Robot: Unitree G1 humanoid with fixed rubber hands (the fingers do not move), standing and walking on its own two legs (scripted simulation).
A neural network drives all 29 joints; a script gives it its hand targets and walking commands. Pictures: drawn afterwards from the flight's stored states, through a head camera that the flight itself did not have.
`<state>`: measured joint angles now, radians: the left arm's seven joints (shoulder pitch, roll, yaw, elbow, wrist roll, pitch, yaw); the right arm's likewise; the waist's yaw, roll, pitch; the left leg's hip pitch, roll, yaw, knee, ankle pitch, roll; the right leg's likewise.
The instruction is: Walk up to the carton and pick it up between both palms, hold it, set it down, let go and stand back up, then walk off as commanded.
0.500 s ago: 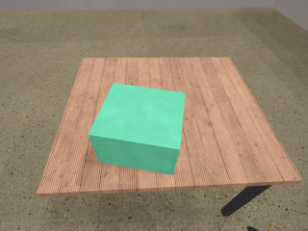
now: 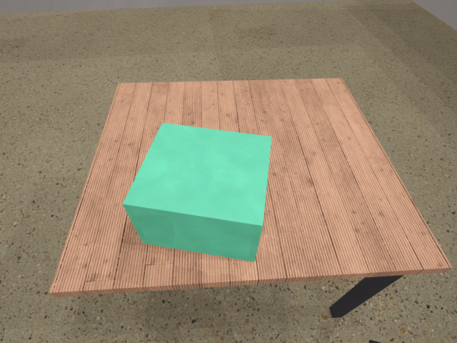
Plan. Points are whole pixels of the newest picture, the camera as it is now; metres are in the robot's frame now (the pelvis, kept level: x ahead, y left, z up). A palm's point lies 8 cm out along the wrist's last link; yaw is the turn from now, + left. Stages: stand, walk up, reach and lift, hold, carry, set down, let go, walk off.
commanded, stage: walk up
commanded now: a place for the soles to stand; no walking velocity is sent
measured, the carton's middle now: (206, 190) +0.45 +0.05 -0.06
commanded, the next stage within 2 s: reach and lift in 0.30 s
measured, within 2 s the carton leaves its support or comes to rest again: neither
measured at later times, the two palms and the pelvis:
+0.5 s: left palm (81, 342) +0.16 +0.27 -0.12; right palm out of the picture +0.14 -0.28 -0.12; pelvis -0.03 -0.01 -0.03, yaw +0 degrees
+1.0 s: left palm out of the picture +0.13 +0.30 -0.08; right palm out of the picture +0.10 -0.23 -0.08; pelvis -0.04 +0.01 -0.01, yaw -3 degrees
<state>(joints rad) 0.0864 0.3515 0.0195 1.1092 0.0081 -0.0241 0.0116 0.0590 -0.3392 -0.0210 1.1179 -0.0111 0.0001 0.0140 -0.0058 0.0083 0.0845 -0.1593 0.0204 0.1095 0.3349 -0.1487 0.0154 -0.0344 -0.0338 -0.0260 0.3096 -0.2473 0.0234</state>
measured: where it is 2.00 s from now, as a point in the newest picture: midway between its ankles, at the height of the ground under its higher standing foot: outside the picture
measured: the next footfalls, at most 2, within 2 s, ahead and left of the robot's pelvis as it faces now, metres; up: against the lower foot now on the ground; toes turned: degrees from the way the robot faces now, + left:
none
